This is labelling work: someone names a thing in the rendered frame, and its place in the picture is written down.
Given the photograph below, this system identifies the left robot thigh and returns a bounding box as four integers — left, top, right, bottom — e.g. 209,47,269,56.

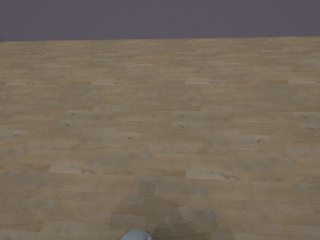
121,230,152,240

